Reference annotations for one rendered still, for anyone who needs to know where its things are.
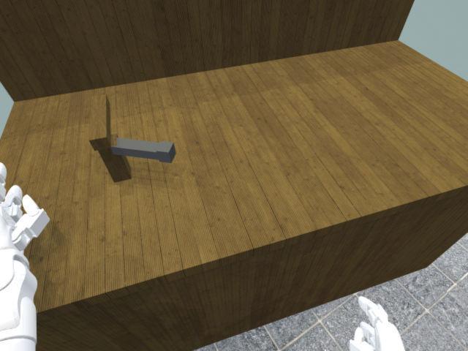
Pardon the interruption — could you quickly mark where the tap lever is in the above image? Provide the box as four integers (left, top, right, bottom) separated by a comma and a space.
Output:
111, 137, 176, 163

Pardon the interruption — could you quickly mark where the left robot forearm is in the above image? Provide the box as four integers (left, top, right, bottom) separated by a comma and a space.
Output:
0, 249, 37, 351

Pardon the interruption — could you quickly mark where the counter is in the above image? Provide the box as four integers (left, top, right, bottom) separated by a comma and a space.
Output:
0, 0, 468, 351

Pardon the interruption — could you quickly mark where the robot right hand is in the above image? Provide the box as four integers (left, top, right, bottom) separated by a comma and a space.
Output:
350, 296, 405, 351

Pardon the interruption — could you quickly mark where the robot left hand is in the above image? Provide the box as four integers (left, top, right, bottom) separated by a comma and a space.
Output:
0, 162, 50, 254

